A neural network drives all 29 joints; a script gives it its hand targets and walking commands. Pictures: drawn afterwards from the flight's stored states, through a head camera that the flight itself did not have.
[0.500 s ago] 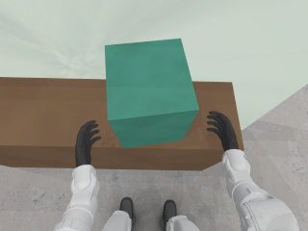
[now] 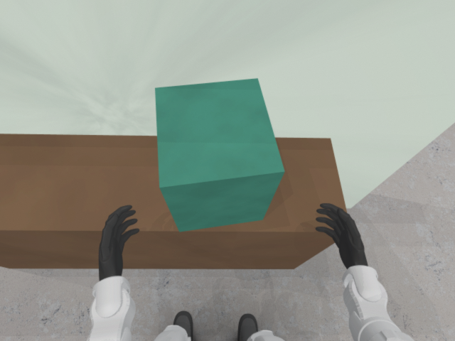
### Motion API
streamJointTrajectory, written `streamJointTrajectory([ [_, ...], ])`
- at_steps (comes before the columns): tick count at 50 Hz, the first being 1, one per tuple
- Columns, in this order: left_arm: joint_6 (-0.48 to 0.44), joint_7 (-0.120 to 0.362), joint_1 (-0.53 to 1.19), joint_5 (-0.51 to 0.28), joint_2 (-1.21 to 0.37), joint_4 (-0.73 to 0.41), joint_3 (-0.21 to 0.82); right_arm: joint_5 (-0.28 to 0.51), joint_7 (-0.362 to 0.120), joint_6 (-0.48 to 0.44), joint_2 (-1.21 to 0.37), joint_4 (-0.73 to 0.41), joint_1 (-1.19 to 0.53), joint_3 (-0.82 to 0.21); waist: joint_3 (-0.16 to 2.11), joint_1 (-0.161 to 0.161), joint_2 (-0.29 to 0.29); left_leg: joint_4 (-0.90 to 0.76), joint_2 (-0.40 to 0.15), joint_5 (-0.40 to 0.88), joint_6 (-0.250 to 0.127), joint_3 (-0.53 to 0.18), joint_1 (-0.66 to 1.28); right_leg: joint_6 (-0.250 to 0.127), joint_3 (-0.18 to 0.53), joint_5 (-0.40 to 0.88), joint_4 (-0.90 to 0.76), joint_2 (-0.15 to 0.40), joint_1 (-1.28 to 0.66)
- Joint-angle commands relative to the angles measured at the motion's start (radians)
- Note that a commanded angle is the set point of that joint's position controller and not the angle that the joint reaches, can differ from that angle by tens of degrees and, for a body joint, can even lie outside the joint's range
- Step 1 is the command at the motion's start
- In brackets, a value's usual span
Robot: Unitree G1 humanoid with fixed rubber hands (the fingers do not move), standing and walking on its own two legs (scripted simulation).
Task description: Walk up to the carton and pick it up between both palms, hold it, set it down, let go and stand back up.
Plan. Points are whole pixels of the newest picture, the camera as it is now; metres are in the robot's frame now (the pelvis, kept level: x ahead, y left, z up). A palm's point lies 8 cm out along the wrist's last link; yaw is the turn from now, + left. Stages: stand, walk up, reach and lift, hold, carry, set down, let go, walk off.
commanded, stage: set down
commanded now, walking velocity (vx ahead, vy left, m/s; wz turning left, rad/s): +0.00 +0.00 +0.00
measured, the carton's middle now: (215, 161) +0.46 +0.04 -0.07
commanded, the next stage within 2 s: none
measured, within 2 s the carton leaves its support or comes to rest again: neither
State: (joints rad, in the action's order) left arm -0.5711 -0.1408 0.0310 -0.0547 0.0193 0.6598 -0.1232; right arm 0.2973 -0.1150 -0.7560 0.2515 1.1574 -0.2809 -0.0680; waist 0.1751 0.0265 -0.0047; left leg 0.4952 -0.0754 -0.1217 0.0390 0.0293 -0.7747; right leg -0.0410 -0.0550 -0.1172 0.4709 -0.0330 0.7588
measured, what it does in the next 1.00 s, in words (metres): stands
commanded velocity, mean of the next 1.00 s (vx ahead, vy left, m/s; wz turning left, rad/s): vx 0.00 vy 0.00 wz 0.00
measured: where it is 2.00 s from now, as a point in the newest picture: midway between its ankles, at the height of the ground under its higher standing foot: outside the picture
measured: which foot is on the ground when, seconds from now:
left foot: down 0.00-1.00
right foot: down 0.00-1.00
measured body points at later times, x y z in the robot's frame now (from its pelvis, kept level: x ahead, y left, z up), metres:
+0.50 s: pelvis +0.04 +0.00 +0.01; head +0.07 +0.00 +0.46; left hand +0.21 +0.22 -0.05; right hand +0.26 -0.23 -0.06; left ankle +0.04 +0.15 -0.72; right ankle +0.04 -0.09 -0.72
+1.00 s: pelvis +0.03 +0.00 +0.01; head +0.05 +0.01 +0.46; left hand +0.22 +0.23 -0.06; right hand +0.24 -0.23 -0.06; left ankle +0.04 +0.15 -0.72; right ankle +0.04 -0.09 -0.72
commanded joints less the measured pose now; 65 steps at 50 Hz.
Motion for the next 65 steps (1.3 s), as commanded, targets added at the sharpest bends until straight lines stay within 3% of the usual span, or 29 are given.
streamJointTrajectory([
  [1,0.013,0.019,-0.010,-0.005,0.101,-0.087,0.097,0.050,-0.018,-0.010,0.227,-0.266,0.079,-0.001,0.344,-0.005,0.054,0.005,0.090,-0.006,-0.001,-0.037,0.472,0.022,0.086,-0.090,-0.025,-0.011,-0.508],
  [2,0.003,0.011,0.110,-0.035,0.138,-0.092,0.112,0.063,-0.020,-0.015,0.212,-0.314,-0.047,0.023,0.364,-0.002,0.049,0.010,0.095,-0.038,-0.004,-0.036,0.423,0.017,0.091,-0.150,-0.013,-0.012,-0.497],
  [3,0.024,0.011,0.045,-0.032,0.107,-0.088,0.120,0.069,-0.019,-0.002,0.190,-0.289,0.052,0.000,0.285,-0.007,0.055,-0.007,0.084,-0.056,-0.002,-0.040,0.458,0.022,0.096,-0.161,-0.031,-0.007,-0.514],
  [4,0.016,0.019,0.115,-0.028,0.141,-0.010,0.095,0.054,-0.017,0.012,0.192,-0.256,-0.020,0.008,0.247,0.005,0.061,0.003,0.094,-0.079,-0.007,-0.031,0.433,0.021,0.100,-0.197,-0.034,0.001,-0.471],
  [5,0.019,0.008,0.126,-0.041,0.103,-0.052,0.141,0.068,-0.032,0.009,0.208,-0.250,-0.043,0.037,0.225,-0.009,0.040,-0.016,0.079,-0.088,0.001,-0.050,0.451,0.006,0.076,-0.207,-0.026,-0.015,-0.456],
  [6,0.016,0.011,0.192,-0.054,0.132,0.014,0.141,0.055,-0.028,0.024,0.202,-0.289,-0.112,0.032,0.216,0.002,0.075,-0.010,0.084,-0.135,-0.010,-0.037,0.436,0.009,0.086,-0.285,-0.036,-0.008,-0.457],
  [7,0.016,0.011,-0.002,-0.032,0.085,-0.017,0.143,0.068,-0.031,0.018,0.210,-0.240,0.064,0.017,0.136,-0.016,0.064,-0.025,0.082,-0.067,0.000,-0.048,0.497,0.006,0.090,-0.219,-0.061,-0.008,-0.503],
  [10,0.021,0.009,0.149,-0.042,0.110,-0.028,0.114,0.073,-0.027,0.040,0.189,-0.215,-0.022,0.014,0.134,0.012,0.087,-0.017,0.082,-0.075,-0.007,-0.033,0.518,0.011,0.106,-0.212,-0.044,-0.011,-0.522],
  [11,0.024,0.013,0.048,-0.054,0.067,-0.011,0.142,0.083,-0.039,0.043,0.210,-0.182,0.058,0.015,0.090,-0.008,0.070,-0.031,0.080,-0.029,0.001,-0.034,0.568,0.010,0.080,-0.155,-0.050,-0.019,-0.521],
  [13,0.044,0.018,-0.094,0.004,0.052,-0.002,0.111,0.091,-0.032,0.039,0.179,-0.150,0.213,-0.018,0.045,0.009,0.051,-0.041,0.084,0.002,-0.001,-0.035,0.620,0.009,0.107,-0.117,-0.074,-0.011,-0.582],
  [15,0.022,0.011,0.004,-0.019,0.069,-0.014,0.117,0.093,-0.036,0.023,0.196,-0.195,0.098,-0.005,0.095,0.000,0.061,-0.015,0.085,0.078,0.000,-0.031,0.613,0.009,0.091,-0.052,-0.061,-0.016,-0.569],
  [19,0.037,0.031,-0.124,0.030,0.082,-0.015,0.097,0.069,-0.028,0.025,0.190,-0.132,0.210,-0.021,0.034,-0.011,0.054,-0.030,0.098,0.115,0.011,-0.033,0.627,0.013,0.106,0.041,-0.071,-0.012,-0.625],
  [21,0.018,0.027,-0.180,0.016,0.103,-0.079,0.099,0.067,-0.020,-0.008,0.181,-0.221,0.254,-0.018,0.065,-0.003,0.074,-0.017,0.100,0.202,0.013,-0.035,0.631,0.019,0.105,0.167,-0.056,-0.014,-0.661],
  [27,-0.004,0.027,-0.099,-0.018,0.152,-0.129,0.124,0.064,-0.025,0.000,0.147,-0.299,0.233,-0.017,0.014,-0.006,0.093,-0.024,0.105,0.094,-0.009,-0.016,0.588,0.021,0.110,0.036,-0.062,0.000,-0.606],
  [29,-0.020,0.035,-0.137,-0.039,0.169,-0.108,0.110,0.040,-0.020,-0.005,0.142,-0.316,0.268,-0.039,0.031,-0.005,0.155,-0.025,0.105,0.095,-0.028,-0.015,0.582,0.029,0.128,0.081,-0.057,0.009,-0.641],
  [30,0.005,0.051,-0.145,-0.024,0.171,-0.085,0.117,0.040,-0.014,0.009,0.133,-0.279,0.286,-0.043,0.012,-0.019,0.133,-0.031,0.114,0.061,-0.030,-0.005,0.586,0.028,0.132,0.061,-0.069,0.017,-0.622],
  [31,0.002,0.043,-0.146,-0.023,0.166,-0.113,0.120,0.052,-0.015,0.005,0.124,-0.300,0.256,-0.028,0.017,-0.003,0.118,-0.038,0.103,0.087,-0.019,-0.014,0.599,0.023,0.109,0.076,-0.061,0.007,-0.627],
  [34,0.029,0.063,-0.142,-0.032,0.187,-0.061,0.120,0.035,-0.007,0.032,0.115,-0.273,0.280,-0.028,-0.027,-0.024,0.136,-0.042,0.110,0.046,-0.027,-0.001,0.592,0.031,0.124,0.034,-0.093,0.021,-0.627],
  [36,0.061,0.063,-0.130,-0.044,0.194,-0.104,0.125,0.026,-0.002,0.040,0.135,-0.309,0.250,-0.012,0.001,-0.016,0.131,-0.052,0.104,0.052,-0.026,-0.003,0.616,0.023,0.105,0.000,-0.101,0.012,-0.630],
  [40,0.120,0.074,-0.152,-0.027,0.175,-0.021,0.124,0.010,0.002,0.084,0.098,-0.278,0.272,-0.024,-0.070,-0.008,0.129,-0.073,0.109,-0.010,-0.028,0.002,0.614,0.028,0.103,-0.089,-0.129,0.015,-0.587],
  [41,0.137,0.080,-0.122,-0.051,0.188,-0.026,0.122,-0.001,0.005,0.104,0.105,-0.312,0.271,-0.024,-0.060,-0.024,0.162,-0.064,0.106,-0.004,-0.036,0.003,0.601,0.030,0.121,-0.063,-0.130,0.022,-0.613],
  [43,0.168,0.093,-0.156,-0.029,0.198,-0.043,0.102,-0.013,0.020,0.111,0.106,-0.304,0.303,-0.033,-0.062,-0.009,0.151,-0.069,0.117,0.021,-0.034,0.017,0.601,0.046,0.120,0.025,-0.120,0.026,-0.662],
  [50,0.219,0.085,-0.116,-0.031,0.257,-0.148,0.095,-0.035,0.030,0.155,0.076,-0.365,0.282,-0.021,-0.014,0.012,0.111,-0.075,0.116,0.021,-0.038,0.016,0.570,0.027,0.101,-0.024,-0.117,0.030,-0.650],
  [52,0.257,0.092,-0.144,-0.013,0.236,-0.106,0.096,-0.063,0.037,0.178,0.068,-0.318,0.305,-0.026,-0.046,-0.007,0.106,-0.086,0.116,0.027,-0.031,0.017,0.607,0.025,0.095,0.002,-0.129,0.029,-0.645],
  [53,0.241,0.085,-0.131,-0.029,0.254,-0.193,0.092,-0.051,0.034,0.165,0.077,-0.377,0.301,-0.016,0.008,-0.009,0.118,-0.077,0.110,0.045,-0.035,0.005,0.603,0.029,0.098,0.033,-0.122,0.033,-0.652],
  [54,0.271,0.086,-0.147,-0.006,0.236,-0.128,0.087,-0.052,0.033,0.188,0.084,-0.310,0.306,-0.007,-0.050,-0.001,0.088,-0.095,0.112,0.022,-0.025,0.016,0.620,0.032,0.085,-0.020,-0.132,0.024,-0.643],
  [58,0.327,0.088,-0.099,-0.007,0.247,-0.192,0.110,-0.068,0.036,0.231,0.056,-0.352,0.292,-0.010,-0.044,-0.011,0.047,-0.103,0.114,-0.026,-0.033,0.019,0.611,0.015,0.092,-0.101,-0.162,0.034,-0.611],
  [59,0.330,0.090,-0.121,-0.005,0.262,-0.204,0.095,-0.083,0.041,0.234,0.054,-0.373,0.329,-0.002,-0.052,-0.018,0.081,-0.104,0.121,-0.021,-0.041,0.016,0.620,0.018,0.092,-0.094,-0.165,0.033,-0.601],
  [65,0.403,0.115,-0.142,-0.002,0.279,-0.206,0.093,-0.110,0.061,0.297,0.058,-0.406,0.307,0.009,-0.043,-0.010,0.089,-0.106,0.123,-0.032,-0.040,0.033,0.614,0.025,0.088,-0.055,-0.170,0.043,-0.621],
])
